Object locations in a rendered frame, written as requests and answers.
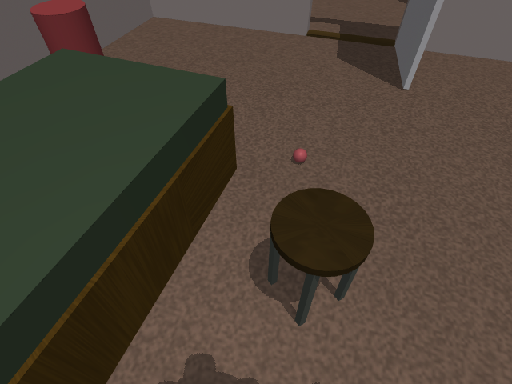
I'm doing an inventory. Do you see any ball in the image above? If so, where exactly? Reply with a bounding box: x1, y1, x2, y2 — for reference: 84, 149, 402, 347
293, 148, 307, 162

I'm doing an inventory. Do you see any stool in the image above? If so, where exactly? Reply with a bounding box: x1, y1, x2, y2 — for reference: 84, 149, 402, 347
268, 188, 374, 326

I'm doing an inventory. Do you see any bed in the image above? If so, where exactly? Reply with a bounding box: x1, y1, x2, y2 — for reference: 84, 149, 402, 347
0, 48, 237, 384

